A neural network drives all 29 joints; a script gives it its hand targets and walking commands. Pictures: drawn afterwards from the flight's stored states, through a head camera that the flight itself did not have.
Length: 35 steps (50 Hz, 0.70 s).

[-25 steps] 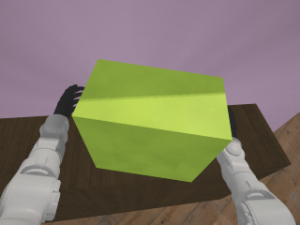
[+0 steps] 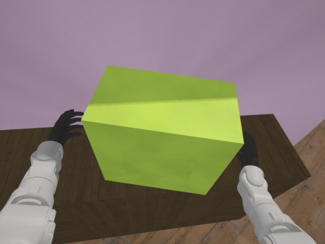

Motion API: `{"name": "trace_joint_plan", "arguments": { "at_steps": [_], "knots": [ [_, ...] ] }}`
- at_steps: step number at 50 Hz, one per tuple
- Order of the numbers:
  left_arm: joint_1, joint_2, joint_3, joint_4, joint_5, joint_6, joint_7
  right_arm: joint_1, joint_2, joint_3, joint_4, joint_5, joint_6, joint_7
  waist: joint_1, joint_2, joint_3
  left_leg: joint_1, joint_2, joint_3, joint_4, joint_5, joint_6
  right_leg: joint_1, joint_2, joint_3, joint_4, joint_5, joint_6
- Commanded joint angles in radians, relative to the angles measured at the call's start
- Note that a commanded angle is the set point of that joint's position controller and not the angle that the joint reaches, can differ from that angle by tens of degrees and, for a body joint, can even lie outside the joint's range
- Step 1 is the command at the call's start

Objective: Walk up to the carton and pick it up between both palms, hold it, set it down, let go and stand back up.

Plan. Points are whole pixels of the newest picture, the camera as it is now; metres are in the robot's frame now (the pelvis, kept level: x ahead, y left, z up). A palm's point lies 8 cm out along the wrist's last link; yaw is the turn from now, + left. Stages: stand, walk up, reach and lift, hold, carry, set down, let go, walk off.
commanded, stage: set down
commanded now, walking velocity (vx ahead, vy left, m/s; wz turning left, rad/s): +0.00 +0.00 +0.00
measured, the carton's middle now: (162, 137) +0.39 -0.03 +0.02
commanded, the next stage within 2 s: none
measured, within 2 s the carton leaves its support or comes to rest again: neither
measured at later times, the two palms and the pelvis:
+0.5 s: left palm (49, 164) +0.34 +0.25 +0.01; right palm (254, 189) +0.23 -0.24 -0.01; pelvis +0.01 +0.00 +0.00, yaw -1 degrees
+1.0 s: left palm (44, 183) +0.29 +0.25 +0.02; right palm (258, 204) +0.20 -0.23 -0.01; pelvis +0.01 -0.01 +0.01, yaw -1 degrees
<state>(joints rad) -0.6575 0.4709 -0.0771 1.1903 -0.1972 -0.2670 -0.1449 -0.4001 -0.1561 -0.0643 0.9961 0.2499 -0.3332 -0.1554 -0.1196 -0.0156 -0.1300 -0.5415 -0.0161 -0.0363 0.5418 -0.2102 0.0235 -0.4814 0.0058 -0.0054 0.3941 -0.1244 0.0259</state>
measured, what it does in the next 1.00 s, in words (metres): stands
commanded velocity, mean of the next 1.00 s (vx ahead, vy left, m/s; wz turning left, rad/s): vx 0.00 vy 0.00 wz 0.00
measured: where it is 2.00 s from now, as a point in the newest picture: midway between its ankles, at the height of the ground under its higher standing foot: outside the picture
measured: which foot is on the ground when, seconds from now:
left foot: down 0.00-1.00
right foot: down 0.00-1.00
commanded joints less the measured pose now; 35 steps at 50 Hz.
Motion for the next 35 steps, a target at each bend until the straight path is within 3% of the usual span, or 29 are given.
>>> {"name": "trace_joint_plan", "arguments": {
  "at_steps": [1,3,5,10,15,18,25,30,31,32,33,35],
  "knots": [
    [-0.264,0.219,0.041,-0.192,-0.133,-0.078,-0.024,-0.197,-0.144,-0.009,-0.216,0.059,-0.070,-0.010,0.037,0.138,-0.391,0.458,0.022,0.014,-0.027,0.199,-0.120,0.099,0.018,0.009,0.011,0.043,-0.045],
    [-0.162,0.214,0.056,-0.224,-0.123,-0.079,-0.031,-0.110,-0.127,0.024,-0.251,0.069,-0.082,-0.013,0.056,0.117,-0.364,0.483,0.023,0.020,-0.027,0.231,-0.121,0.136,0.017,0.008,0.003,0.074,-0.044],
    [-0.201,0.231,0.059,-0.223,-0.133,-0.086,-0.036,-0.144,-0.137,0.006,-0.272,0.064,-0.088,-0.018,0.046,0.113,-0.357,0.469,0.021,0.020,-0.022,0.229,-0.121,0.133,0.018,0.013,0.002,0.064,-0.043],
    [-0.063,0.232,0.089,-0.309,-0.137,-0.095,-0.045,-0.028,-0.113,0.053,-0.369,0.081,-0.126,-0.019,0.079,0.093,-0.314,0.526,0.017,0.024,-0.010,0.323,-0.124,0.186,0.023,0.015,-0.008,0.125,-0.041],
    [0.047,0.246,0.123,-0.358,-0.133,-0.099,-0.053,0.083,-0.095,0.074,-0.446,0.080,-0.136,-0.024,0.107,0.071,-0.246,0.527,0.014,0.035,-0.026,0.306,-0.113,0.226,0.019,0.026,-0.022,0.135,-0.041],
    [0.043,0.258,0.122,-0.381,-0.153,-0.100,-0.057,0.083,-0.092,0.065,-0.488,0.065,-0.115,-0.028,0.102,0.066,-0.209,0.517,0.015,0.041,-0.040,0.263,-0.108,0.235,0.020,0.027,-0.027,0.100,-0.044],
    [0.201,0.257,0.116,-0.480,-0.183,-0.101,-0.053,0.225,-0.080,0.078,-0.594,0.063,-0.082,-0.028,0.133,0.061,-0.133,0.510,0.028,0.044,-0.091,0.176,-0.095,0.289,0.020,0.035,-0.039,0.027,-0.058],
    [0.154,0.262,0.061,-0.484,-0.233,-0.099,-0.050,0.189,-0.080,0.049,-0.622,0.041,-0.026,-0.031,0.101,0.066,-0.073,0.426,0.037,0.041,-0.123,0.036,-0.072,0.288,0.013,0.034,-0.035,-0.071,-0.062],
    [0.219,0.253,0.068,-0.496,-0.229,-0.097,-0.053,0.244,-0.073,0.064,-0.648,0.046,-0.022,-0.030,0.118,0.052,-0.055,0.432,0.039,0.045,-0.134,0.030,-0.069,0.306,0.012,0.033,-0.037,-0.073,-0.060],
    [0.193,0.261,0.051,-0.488,-0.239,-0.093,-0.054,0.226,-0.071,0.051,-0.650,0.039,-0.007,-0.034,0.102,0.058,-0.044,0.411,0.044,0.039,-0.139,-0.002,-0.064,0.302,0.010,0.034,-0.033,-0.087,-0.060],
    [0.234,0.255,0.052,-0.527,-0.234,-0.094,-0.051,0.268,-0.059,0.062,-0.668,0.045,-0.004,-0.035,0.117,0.069,-0.047,0.421,0.045,0.039,-0.146,-0.001,-0.066,0.324,0.012,0.033,-0.031,-0.081,-0.062],
    [0.251,0.248,0.042,-0.531,-0.240,-0.088,-0.050,0.278,-0.061,0.062,-0.669,0.043,0.012,-0.035,0.110,0.067,-0.036,0.413,0.045,0.038,-0.149,0.003,-0.064,0.325,0.013,0.036,-0.031,-0.085,-0.063]
  ]
}}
